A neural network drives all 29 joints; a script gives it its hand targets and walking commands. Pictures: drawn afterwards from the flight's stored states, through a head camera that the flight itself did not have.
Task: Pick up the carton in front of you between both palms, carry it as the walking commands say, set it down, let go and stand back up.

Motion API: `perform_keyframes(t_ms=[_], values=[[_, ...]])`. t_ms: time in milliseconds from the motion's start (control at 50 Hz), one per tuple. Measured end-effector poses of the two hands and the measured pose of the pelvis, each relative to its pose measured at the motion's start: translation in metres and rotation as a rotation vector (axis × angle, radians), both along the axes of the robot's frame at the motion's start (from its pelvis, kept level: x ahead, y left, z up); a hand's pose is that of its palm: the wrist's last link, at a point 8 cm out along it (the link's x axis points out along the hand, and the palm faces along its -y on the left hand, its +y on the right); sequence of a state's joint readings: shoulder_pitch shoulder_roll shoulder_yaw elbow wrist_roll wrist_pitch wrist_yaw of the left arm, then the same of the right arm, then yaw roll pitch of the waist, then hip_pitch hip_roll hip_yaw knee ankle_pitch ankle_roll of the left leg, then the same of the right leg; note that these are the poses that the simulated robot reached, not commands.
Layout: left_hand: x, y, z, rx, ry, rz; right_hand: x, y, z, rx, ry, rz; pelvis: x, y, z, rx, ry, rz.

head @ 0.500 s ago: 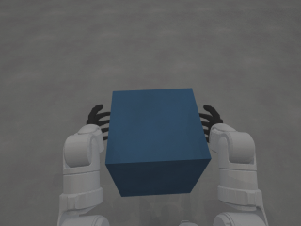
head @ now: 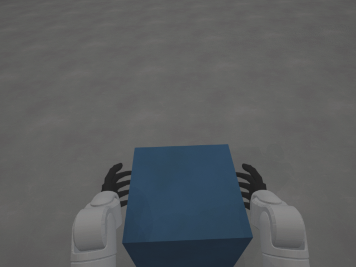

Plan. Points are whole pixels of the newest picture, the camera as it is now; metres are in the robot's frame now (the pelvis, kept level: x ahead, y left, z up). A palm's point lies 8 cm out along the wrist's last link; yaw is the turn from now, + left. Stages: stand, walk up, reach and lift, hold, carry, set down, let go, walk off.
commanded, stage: carry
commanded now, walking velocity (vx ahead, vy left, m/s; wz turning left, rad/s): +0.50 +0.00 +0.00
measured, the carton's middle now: (183, 213) +0.26 +0.00 -0.01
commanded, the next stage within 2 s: none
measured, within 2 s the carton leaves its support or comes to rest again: neither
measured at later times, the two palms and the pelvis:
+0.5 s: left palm (119, 103) +0.59 +0.19 +0.08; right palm (216, 102) +0.57 -0.11 +0.09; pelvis +0.31 +0.05 +0.00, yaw -2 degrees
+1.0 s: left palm (144, 60) +0.90 +0.15 +0.08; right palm (215, 59) +0.90 -0.15 +0.06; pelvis +0.63 -0.01 +0.00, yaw +0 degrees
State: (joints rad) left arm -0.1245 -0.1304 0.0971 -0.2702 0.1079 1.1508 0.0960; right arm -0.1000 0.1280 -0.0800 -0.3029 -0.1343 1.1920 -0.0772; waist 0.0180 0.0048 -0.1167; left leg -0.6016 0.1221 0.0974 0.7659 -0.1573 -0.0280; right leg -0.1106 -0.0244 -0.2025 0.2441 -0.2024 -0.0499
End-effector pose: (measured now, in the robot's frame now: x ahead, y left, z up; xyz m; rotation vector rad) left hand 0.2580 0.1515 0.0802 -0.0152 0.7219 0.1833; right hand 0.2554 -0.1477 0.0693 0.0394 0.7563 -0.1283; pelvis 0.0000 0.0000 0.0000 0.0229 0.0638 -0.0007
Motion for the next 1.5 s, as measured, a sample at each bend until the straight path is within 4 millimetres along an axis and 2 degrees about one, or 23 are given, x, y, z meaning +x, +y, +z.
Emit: perform_keyframes(t_ms=[120,220,300,380,480,600,660,740,820,920,1020,1120,1180,1240,1280,1340,1420,1500], values=[[0.085,0.013,0.009,-0.016,-0.071,-0.018,0.08,0.013,0.013,-0.009,-0.071,-0.022,0.084,0.017,-0.011,-0.014,-0.012,-0.006],[0.169,0.035,-0.01,-0.052,-0.094,-0.028,0.16,0.035,0.004,-0.038,-0.093,-0.036,0.16,0.039,-0.035,-0.012,-0.025,-0.028],[0.22,0.042,-0.021,-0.058,-0.002,-0.05,0.204,0.043,-0.006,-0.049,-0.001,-0.057,0.199,0.051,-0.025,-0.024,-0.011,-0.049],[0.262,0.042,-0.018,-0.075,0.033,-0.057,0.239,0.043,-0.002,-0.045,0.034,-0.082,0.24,0.057,-0.01,-0.042,0.002,-0.048],[0.318,0.041,-0.003,-0.064,-0.007,-0.065,0.297,0.042,0.013,-0.045,-0.006,-0.079,0.298,0.055,0.0,-0.051,0.01,-0.038],[0.394,0.033,0.011,-0.055,-0.073,-0.036,0.382,0.034,0.024,-0.036,-0.071,-0.049,0.38,0.04,-0.005,-0.04,0.004,-0.03],[0.438,0.023,0.006,-0.043,-0.075,-0.024,0.429,0.023,0.016,-0.023,-0.074,-0.037,0.427,0.027,-0.014,-0.029,-0.002,-0.023],[0.499,0.004,-0.012,-0.008,-0.053,-0.014,0.494,0.005,-0.012,0.009,-0.052,-0.025,0.489,0.007,-0.033,-0.04,-0.017,0.0],[0.538,-0.004,-0.027,-0.002,0.048,0.008,0.539,-0.003,-0.027,0.016,0.05,-0.007,0.53,-0.005,-0.022,-0.023,-0.008,0.019],[0.587,-0.006,-0.019,0.004,0.062,0.025,0.594,-0.006,-0.02,0.011,0.062,0.021,0.584,-0.012,-0.005,-0.002,0.003,0.016],[0.651,-0.006,-0.001,0.001,0.0,0.012,0.654,-0.005,-0.002,0.006,0.0,0.012,0.648,-0.009,0.0,0.005,0.009,0.005],[0.728,0.002,0.01,-0.011,-0.072,-0.014,0.724,0.002,0.011,0.0,-0.072,-0.017,0.722,0.005,-0.007,-0.007,0.001,-0.001],[0.779,0.013,0.005,-0.027,-0.094,-0.024,0.772,0.013,0.011,-0.012,-0.094,-0.031,0.772,0.017,-0.019,-0.018,-0.007,-0.011],[0.832,0.025,-0.011,-0.055,-0.096,-0.032,0.821,0.026,0.002,-0.034,-0.095,-0.043,0.82,0.031,-0.035,-0.009,-0.019,-0.03],[0.859,0.03,-0.02,-0.066,-0.045,-0.037,0.846,0.031,-0.005,-0.04,-0.045,-0.051,0.842,0.038,-0.031,-0.012,-0.013,-0.04],[0.891,0.034,-0.025,-0.073,0.026,-0.045,0.874,0.035,-0.009,-0.04,0.027,-0.068,0.87,0.045,-0.018,-0.034,-0.004,-0.051],[0.933,0.035,-0.021,-0.08,0.037,-0.056,0.912,0.036,-0.002,-0.05,0.038,-0.075,0.907,0.048,-0.005,-0.054,0.006,-0.045],[0.97,0.036,-0.01,-0.082,-0.012,-0.04,0.956,0.037,0.01,-0.053,-0.011,-0.057,0.945,0.043,-0.001,-0.055,0.007,-0.034]])
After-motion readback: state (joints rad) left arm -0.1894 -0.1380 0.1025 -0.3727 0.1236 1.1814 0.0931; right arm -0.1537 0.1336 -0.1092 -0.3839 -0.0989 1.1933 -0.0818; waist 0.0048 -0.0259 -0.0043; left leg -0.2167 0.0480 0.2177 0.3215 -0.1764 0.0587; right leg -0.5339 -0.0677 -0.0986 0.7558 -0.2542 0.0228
